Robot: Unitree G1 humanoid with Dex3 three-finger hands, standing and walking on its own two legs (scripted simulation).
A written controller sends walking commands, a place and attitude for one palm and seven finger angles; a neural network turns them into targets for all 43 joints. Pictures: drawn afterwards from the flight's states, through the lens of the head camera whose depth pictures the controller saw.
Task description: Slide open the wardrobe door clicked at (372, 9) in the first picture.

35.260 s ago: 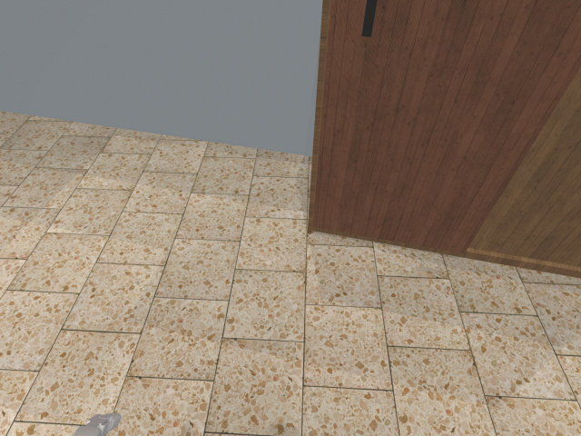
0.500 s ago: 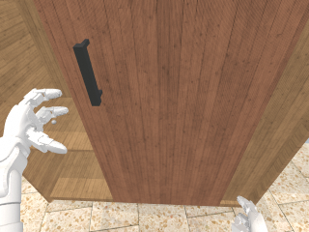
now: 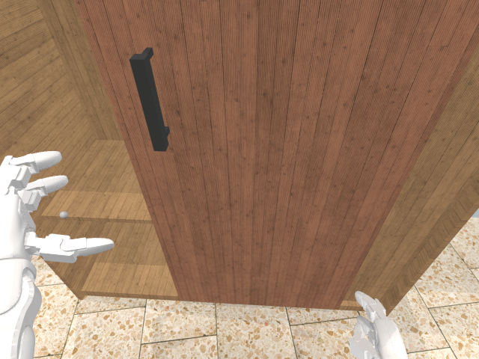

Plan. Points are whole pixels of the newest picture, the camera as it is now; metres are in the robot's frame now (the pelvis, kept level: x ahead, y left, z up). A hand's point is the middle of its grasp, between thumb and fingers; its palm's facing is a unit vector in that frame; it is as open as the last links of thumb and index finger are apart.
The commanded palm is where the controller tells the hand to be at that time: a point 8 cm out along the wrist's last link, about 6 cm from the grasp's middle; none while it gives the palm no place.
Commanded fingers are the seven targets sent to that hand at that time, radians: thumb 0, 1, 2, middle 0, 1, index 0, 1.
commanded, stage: draw the hand back to the body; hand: left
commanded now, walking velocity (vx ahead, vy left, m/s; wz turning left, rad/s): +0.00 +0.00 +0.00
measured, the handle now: (154, 101) +0.48 +0.23 +0.21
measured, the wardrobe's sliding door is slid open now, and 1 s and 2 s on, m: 0.44 0.44 0.44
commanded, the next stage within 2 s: step back with the hand held close in 0.90 s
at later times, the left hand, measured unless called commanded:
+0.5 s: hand (68, 237) +0.21 +0.26 +0.16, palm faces +0.46 -0.82 -0.35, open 8.9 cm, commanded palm +0.16 +0.30 +0.17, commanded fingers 0.00 0.90 0.90 -0.20 -0.30 -0.20 -0.30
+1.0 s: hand (76, 241) +0.20 +0.25 +0.16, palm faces +0.47 -0.81 -0.36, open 7.4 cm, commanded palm +0.16 +0.29 +0.17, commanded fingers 0.00 0.90 0.90 -0.20 -0.30 -0.20 -0.30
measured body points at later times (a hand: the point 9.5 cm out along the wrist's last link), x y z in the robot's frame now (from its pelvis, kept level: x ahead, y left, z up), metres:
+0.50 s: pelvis +0.02 +0.00 +0.00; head -0.01 -0.02 +0.45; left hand +0.18 +0.30 +0.18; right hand +0.21 -0.23 -0.08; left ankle +0.03 +0.11 -0.74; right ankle +0.04 -0.10 -0.74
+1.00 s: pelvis +0.02 -0.01 +0.00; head -0.01 -0.03 +0.45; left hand +0.17 +0.29 +0.18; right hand +0.20 -0.23 -0.08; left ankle +0.03 +0.11 -0.74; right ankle +0.04 -0.10 -0.74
